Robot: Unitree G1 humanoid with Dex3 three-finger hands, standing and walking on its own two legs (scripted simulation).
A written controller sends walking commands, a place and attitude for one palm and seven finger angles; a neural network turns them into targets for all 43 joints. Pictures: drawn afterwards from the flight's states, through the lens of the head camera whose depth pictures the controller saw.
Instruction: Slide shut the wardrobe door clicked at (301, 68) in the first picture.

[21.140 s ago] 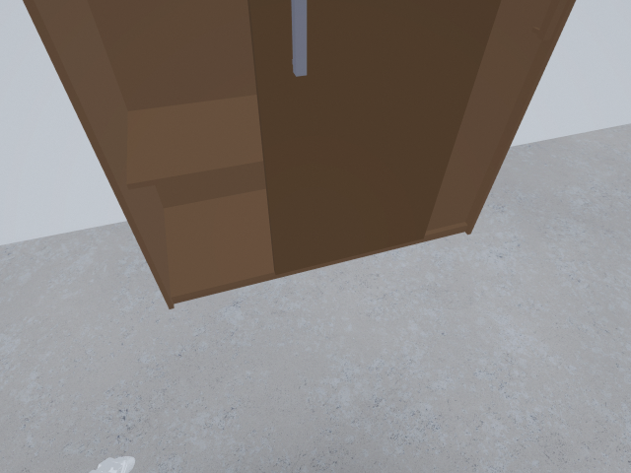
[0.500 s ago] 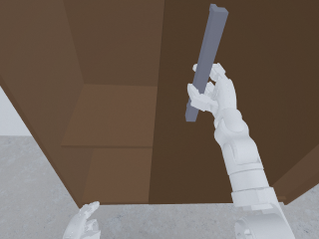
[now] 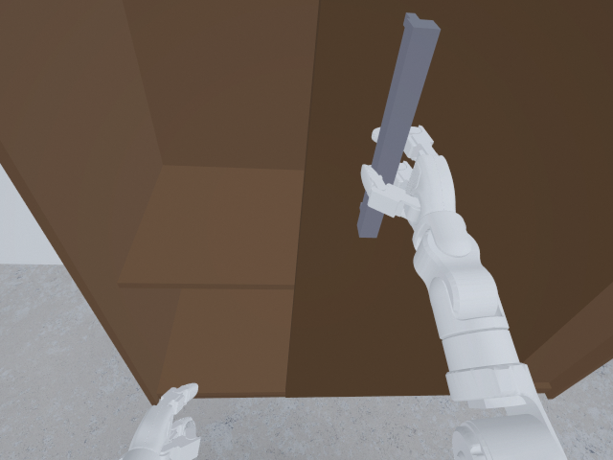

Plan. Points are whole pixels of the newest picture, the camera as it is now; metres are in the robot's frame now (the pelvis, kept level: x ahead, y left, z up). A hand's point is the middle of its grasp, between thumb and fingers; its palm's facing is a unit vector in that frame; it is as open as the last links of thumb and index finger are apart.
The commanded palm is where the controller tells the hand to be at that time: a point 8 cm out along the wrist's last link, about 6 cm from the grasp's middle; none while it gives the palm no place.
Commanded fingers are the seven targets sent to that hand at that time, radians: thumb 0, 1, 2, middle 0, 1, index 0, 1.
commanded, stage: grip the handle and tug to test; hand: right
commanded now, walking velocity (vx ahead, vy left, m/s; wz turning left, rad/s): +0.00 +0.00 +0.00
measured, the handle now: (385, 141) +0.45 -0.05 +0.23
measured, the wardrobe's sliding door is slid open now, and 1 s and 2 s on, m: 0.40 0.40 0.33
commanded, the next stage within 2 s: tug the door sideways, standing still in 0.28 s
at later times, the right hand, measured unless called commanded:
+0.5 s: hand (376, 188) +0.39 -0.04 +0.20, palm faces -0.13 +0.99 -0.03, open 7.2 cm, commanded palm +0.38 -0.07 +0.20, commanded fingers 0.00 -0.90 -0.90 0.45 1.40 0.45 1.40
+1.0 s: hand (370, 188) +0.40 -0.03 +0.19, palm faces -0.09 +0.99 -0.14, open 6.6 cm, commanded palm +0.39 -0.06 +0.20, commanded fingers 0.00 -0.90 -0.90 0.45 1.40 0.45 1.40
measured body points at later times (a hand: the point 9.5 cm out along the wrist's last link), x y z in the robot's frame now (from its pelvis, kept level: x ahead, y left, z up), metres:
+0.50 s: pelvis +0.03 +0.01 +0.00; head +0.03 +0.03 +0.45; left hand +0.20 +0.24 -0.10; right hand +0.39 -0.09 +0.20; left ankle -0.01 +0.12 -0.74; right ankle -0.06 -0.11 -0.73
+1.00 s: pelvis -0.01 +0.01 -0.01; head +0.02 +0.03 +0.44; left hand +0.18 +0.19 -0.12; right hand +0.40 -0.09 +0.20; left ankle -0.01 +0.12 -0.74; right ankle -0.06 -0.11 -0.74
